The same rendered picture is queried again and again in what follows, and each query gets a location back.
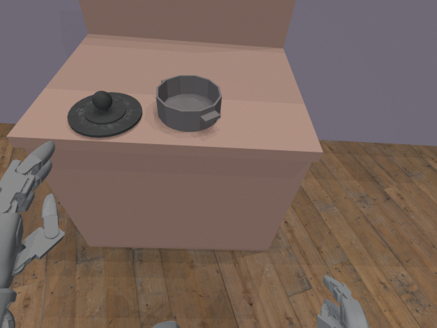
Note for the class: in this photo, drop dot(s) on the table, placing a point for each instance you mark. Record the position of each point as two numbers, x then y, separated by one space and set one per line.
226 187

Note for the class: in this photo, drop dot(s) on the knob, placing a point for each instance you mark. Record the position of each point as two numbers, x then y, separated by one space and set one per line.
102 100

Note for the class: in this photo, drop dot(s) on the left robot hand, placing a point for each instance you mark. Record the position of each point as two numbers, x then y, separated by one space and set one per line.
16 195

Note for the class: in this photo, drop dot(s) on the right robot hand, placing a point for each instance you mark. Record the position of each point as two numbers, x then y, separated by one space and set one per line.
350 314

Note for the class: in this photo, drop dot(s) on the left robot forearm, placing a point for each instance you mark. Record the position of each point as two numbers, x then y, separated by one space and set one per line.
7 297

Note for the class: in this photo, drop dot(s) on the pot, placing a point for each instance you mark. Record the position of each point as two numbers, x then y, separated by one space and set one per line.
188 103

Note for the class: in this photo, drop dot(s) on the lid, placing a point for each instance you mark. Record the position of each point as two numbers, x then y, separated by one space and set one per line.
124 113

